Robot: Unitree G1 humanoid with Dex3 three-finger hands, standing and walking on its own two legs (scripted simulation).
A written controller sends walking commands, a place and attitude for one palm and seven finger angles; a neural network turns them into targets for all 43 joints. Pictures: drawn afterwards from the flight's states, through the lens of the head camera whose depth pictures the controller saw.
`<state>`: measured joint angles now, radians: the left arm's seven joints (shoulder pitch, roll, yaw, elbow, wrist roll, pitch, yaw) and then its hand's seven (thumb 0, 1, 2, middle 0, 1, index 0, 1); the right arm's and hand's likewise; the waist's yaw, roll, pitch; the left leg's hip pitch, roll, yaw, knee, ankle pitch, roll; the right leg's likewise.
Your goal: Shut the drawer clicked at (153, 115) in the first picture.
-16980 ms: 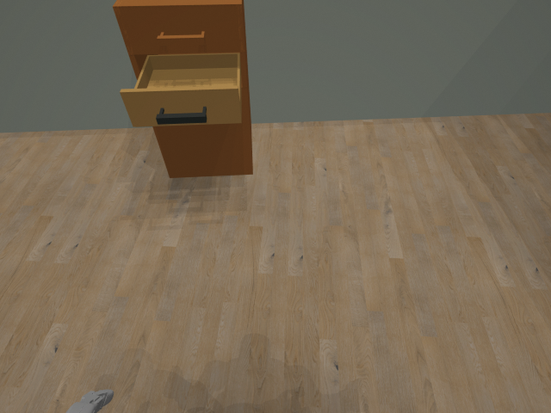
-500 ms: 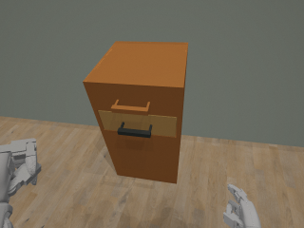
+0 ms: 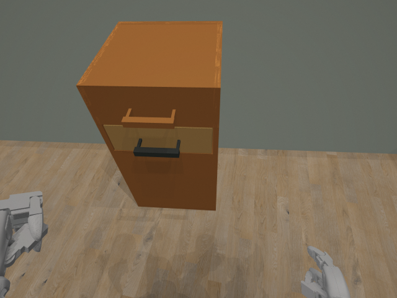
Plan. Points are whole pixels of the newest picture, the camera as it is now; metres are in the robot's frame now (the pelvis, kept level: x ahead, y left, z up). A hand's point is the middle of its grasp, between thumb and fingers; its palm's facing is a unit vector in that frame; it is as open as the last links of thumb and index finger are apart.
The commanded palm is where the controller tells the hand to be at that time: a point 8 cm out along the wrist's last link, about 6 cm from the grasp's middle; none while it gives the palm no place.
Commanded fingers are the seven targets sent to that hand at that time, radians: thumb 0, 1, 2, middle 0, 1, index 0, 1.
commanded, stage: step back with the hand held close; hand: left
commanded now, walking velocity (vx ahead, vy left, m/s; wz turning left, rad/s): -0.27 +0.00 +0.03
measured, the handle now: (158, 147) +0.63 +0.19 -0.19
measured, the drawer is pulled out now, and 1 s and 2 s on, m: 0.00 0.00 0.00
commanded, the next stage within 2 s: stop stepping back and stand still in 1.12 s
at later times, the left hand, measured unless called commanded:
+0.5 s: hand out of the picture +0.11 +0.26 +0.15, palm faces +0.37 -0.82 -0.44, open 3.3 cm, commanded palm +0.05 +0.30 +0.18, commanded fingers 0.00 0.90 0.90 -1.40 -1.60 -1.40 -1.60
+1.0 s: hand out of the picture +0.04 +0.26 +0.17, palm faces +0.34 -0.81 -0.48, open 3.2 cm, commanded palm -0.02 +0.31 +0.18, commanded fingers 0.00 0.90 0.90 -1.40 -1.60 -1.40 -1.60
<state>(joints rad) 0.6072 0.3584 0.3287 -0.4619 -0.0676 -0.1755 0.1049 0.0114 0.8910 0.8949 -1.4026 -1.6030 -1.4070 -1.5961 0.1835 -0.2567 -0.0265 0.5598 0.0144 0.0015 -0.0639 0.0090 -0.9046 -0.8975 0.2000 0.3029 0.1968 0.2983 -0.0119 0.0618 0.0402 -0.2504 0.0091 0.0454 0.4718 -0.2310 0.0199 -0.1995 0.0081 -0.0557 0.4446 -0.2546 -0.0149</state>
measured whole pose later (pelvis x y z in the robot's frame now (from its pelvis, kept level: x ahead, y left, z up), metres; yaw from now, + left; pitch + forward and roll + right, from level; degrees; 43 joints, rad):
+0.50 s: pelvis -0.07 +0.02 -0.01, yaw +2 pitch +1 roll -3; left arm 0.63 0.37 0.33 -0.58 -0.04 -0.22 0.15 0.01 0.89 0.89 -1.41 -1.60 -1.41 -1.60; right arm 0.19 -0.22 0.00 0.54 0.00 -0.03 -0.07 0.01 -0.90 -0.90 0.20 0.30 0.20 0.30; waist 0.01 0.03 0.04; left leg -0.41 0.00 0.01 0.57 -0.19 0.05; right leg -0.32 0.01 -0.08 0.48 -0.18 0.00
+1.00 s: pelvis -0.13 +0.02 -0.01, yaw +4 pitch +1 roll -4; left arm 0.65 0.47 0.38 -0.62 -0.05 -0.32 0.13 0.01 0.88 0.89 -1.41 -1.60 -1.41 -1.60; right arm 0.17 -0.22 -0.04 0.60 0.00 -0.04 -0.06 0.01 -0.90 -0.90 0.20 0.30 0.20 0.30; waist -0.03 0.02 0.01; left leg -0.52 0.00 -0.04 0.66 -0.24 0.00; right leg -0.27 0.09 0.03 0.52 -0.26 -0.01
